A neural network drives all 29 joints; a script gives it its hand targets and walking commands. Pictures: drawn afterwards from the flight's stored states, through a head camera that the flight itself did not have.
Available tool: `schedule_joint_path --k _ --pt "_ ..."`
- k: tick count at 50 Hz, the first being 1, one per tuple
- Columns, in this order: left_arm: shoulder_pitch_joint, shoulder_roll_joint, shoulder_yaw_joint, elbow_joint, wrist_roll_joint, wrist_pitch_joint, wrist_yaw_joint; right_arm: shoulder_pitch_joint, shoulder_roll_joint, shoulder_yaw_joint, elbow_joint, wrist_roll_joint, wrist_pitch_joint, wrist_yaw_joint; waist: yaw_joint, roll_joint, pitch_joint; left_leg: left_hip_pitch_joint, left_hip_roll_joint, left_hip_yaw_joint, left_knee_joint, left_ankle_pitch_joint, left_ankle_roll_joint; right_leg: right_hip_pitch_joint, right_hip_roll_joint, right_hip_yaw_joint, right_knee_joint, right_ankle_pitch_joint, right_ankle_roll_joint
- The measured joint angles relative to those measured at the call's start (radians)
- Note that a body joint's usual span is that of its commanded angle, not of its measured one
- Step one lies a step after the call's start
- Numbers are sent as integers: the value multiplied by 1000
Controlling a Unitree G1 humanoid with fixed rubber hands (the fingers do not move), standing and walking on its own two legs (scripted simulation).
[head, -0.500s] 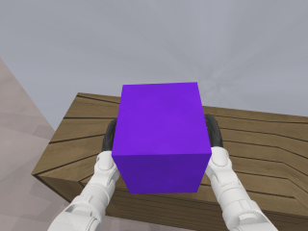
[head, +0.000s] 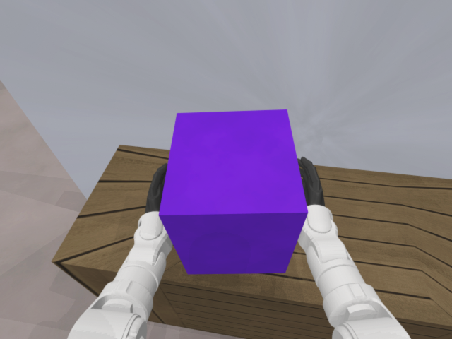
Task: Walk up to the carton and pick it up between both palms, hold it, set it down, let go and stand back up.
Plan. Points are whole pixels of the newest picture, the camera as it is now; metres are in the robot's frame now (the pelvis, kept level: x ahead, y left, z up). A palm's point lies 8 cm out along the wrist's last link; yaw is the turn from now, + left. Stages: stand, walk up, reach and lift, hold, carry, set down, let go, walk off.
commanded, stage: reach and lift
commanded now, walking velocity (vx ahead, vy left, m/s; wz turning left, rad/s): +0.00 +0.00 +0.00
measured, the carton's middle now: (234, 197) +0.37 -0.01 +0.03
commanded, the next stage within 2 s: none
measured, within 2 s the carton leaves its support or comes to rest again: neither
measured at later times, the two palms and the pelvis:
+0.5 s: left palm (143, 177) +0.36 +0.14 +0.11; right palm (314, 176) +0.35 -0.15 +0.11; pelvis +0.02 +0.01 +0.02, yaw +0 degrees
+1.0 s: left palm (131, 163) +0.35 +0.15 +0.16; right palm (316, 168) +0.34 -0.14 +0.14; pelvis -0.01 +0.01 +0.02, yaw -1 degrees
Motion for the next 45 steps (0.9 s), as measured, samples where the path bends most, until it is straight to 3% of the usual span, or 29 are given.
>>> schedule_joint_path --k 9,18,24,34,45 --pt "92 -9 -26 -271 26 185 15 81 -25 39 -178 71 103 -17 -5 -16 29 112 5 -3 -74 11 3 124 3 -4 -99 23 3" --pt "148 -48 9 -548 134 442 5 115 -35 41 -312 90 237 -18 1 -46 90 246 12 5 -133 15 6 267 9 3 -180 41 5" --pt "153 -66 43 -684 200 561 -23 101 -25 36 -357 91 283 -15 0 -56 129 314 16 6 -148 14 7 341 13 4 -211 50 6" --pt "103 -87 111 -755 288 689 -80 40 -3 23 -314 74 316 -6 -4 -73 180 402 12 3 -177 30 9 431 8 1 -239 64 8" --pt "11 -87 148 -718 316 748 -95 -40 4 -13 -238 67 330 5 -7 -87 191 411 7 8 -188 57 13 433 4 7 -240 86 9"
